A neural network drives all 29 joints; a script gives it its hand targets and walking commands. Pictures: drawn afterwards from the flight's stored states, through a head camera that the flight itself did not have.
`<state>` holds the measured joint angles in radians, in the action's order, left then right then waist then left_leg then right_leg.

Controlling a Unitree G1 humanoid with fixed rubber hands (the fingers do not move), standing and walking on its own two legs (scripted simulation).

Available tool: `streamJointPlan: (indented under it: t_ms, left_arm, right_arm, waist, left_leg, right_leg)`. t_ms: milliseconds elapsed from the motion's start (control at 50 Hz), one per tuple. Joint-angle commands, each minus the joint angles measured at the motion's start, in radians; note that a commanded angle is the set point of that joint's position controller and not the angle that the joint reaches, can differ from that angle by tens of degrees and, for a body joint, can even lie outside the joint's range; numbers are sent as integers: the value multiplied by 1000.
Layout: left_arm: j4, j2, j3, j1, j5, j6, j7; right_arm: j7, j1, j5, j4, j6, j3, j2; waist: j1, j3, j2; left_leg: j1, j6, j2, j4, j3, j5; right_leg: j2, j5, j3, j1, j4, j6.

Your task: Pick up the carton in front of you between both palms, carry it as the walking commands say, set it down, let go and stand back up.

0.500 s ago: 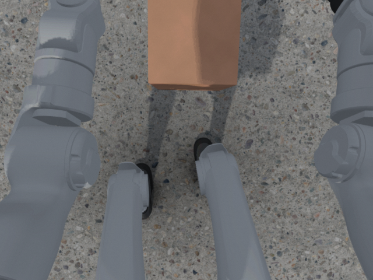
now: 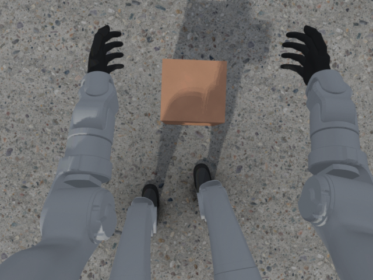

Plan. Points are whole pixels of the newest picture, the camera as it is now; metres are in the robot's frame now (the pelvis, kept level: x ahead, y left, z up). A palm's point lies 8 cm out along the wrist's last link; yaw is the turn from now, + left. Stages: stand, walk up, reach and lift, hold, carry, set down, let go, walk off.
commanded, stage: let go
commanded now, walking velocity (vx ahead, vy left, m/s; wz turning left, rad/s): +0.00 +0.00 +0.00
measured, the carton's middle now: (191, 97) +0.50 -0.10 -0.55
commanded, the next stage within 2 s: stand in 1.22 s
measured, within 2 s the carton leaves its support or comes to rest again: neither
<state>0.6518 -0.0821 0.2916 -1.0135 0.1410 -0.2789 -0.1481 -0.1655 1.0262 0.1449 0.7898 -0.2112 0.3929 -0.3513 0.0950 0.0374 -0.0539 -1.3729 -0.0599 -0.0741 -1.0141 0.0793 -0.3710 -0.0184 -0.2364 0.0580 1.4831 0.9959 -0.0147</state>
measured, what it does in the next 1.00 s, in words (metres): rises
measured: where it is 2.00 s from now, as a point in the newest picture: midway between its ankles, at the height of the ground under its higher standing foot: (177, 205)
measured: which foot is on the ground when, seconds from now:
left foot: down 0.00-1.00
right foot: down 0.00-1.00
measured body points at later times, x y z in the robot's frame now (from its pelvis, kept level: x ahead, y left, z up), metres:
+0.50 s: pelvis +0.05 +0.00 +0.08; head +0.20 -0.01 +0.50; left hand +0.35 +0.18 -0.02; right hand +0.28 -0.26 -0.02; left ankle +0.04 +0.15 -0.64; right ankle +0.09 -0.10 -0.64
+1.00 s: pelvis +0.09 +0.04 +0.10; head +0.11 +0.03 +0.55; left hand +0.27 +0.26 +0.03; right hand +0.25 -0.21 +0.03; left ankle +0.04 +0.15 -0.64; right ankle +0.09 -0.10 -0.64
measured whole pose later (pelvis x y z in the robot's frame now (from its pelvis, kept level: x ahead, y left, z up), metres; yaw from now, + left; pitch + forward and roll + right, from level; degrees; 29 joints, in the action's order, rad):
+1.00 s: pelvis +0.09 +0.04 +0.10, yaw -3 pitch -2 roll -1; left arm 0.43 -0.21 0.04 0.22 0.00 -0.10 0.06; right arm -0.07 -0.22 0.01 0.43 -0.11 0.04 -0.22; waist 0.00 0.08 -0.03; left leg -0.06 0.02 -0.02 -0.44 0.08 -0.33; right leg -0.02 -0.21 0.05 0.15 0.41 0.02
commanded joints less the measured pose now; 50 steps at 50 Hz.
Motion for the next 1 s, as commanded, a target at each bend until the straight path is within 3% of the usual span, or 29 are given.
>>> streamJointPlan:
  t_ms: [0, 80, 240, 420, 540, 780, 980]
  left_arm:
    - [-204, -29, -29, -4, 6, 38, -7]
    - [-260, -37, -65, 141, -10, 82, 5]
    - [-185, -42, -102, 487, -19, 166, 52]
    - [-199, -93, -154, 778, -63, 246, 105]
    - [-232, -131, -187, 972, -90, 281, 142]
    - [-288, -183, -227, 1175, -126, 246, 194]
    - [-314, -202, -234, 1192, -139, 187, 213]
  right_arm:
    - [-9, 10, 7, -188, 34, -21, -146]
    - [-7, -146, -31, -246, 66, -74, -114]
    - [11, -519, -97, -262, 138, -147, -22]
    - [52, -865, -143, -356, 204, -230, 16]
    - [81, -1076, -161, -422, 223, -291, 44]
    - [98, -1227, -145, -451, 169, -318, 33]
    - [94, -1231, -133, -445, 109, -314, 29]
  waist:
    - [69, -1070, 78]
    - [53, -986, 96]
    - [-1, -774, 98]
    - [-27, -528, 97]
    - [-47, -362, 82]
    - [-87, -65, -5]
    - [-79, -18, 22]
  left_leg:
    - [210, -26, -59, 146, -131, 231]
    - [221, -14, -49, 211, -124, 185]
    - [349, 3, -22, 324, -107, 101]
    - [642, 30, 12, 443, -82, 88]
    - [875, 47, 28, 542, -64, 148]
    - [1068, 38, 62, 691, -42, 287]
    - [1117, 27, 61, 680, -35, 374]
  right_leg:
    - [-16, 631, -70, -1130, -42, 13]
    - [-3, 605, -42, -1218, -103, 14]
    - [8, 470, -8, -1268, -235, 21]
    - [3, 295, -17, -1298, -376, 25]
    - [-7, 260, -31, -1369, -470, 34]
    - [-44, 262, -58, -1520, -576, 26]
    - [-53, 293, -68, -1556, -570, 24]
